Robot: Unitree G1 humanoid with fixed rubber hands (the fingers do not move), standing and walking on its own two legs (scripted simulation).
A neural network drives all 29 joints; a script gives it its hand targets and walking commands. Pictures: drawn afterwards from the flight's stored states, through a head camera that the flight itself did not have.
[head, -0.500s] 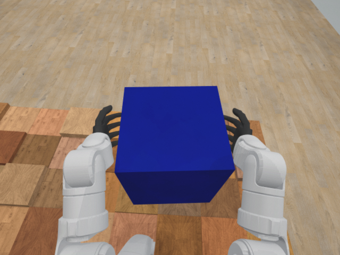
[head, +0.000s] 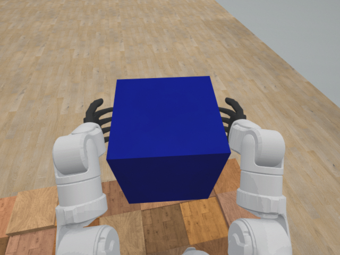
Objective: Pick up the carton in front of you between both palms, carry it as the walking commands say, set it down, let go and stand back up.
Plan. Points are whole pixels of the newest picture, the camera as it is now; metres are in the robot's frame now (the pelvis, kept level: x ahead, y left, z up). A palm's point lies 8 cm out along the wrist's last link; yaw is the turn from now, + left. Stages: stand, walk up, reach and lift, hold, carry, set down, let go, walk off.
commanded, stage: carry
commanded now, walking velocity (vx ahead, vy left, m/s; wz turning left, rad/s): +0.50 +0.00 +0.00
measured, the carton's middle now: (166, 144) +0.37 -0.03 +0.08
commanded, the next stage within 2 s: none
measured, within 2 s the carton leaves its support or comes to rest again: neither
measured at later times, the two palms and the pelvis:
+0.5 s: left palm (82, 54) +0.64 +0.19 +0.18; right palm (183, 50) +0.65 -0.11 +0.18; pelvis +0.29 +0.02 +0.00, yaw +0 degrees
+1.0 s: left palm (107, 38) +0.92 +0.15 +0.10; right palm (178, 39) +0.93 -0.15 +0.09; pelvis +0.59 +0.00 -0.02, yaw +1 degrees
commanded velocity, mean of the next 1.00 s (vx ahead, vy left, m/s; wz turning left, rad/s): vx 0.50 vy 0.00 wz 0.00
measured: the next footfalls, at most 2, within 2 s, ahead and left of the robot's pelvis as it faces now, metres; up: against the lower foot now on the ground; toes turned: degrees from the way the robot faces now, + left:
right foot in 0.02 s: +0.19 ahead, -0.09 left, +0.02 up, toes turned -5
left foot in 0.48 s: +0.41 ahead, +0.10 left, +0.01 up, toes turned +6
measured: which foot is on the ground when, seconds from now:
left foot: down 0.00-0.06, up 0.08-0.46, down 0.48-0.94, up 0.96-1.00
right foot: up 0.00-0.00, down 0.02-0.50, up 0.52-0.92, down 0.94-1.00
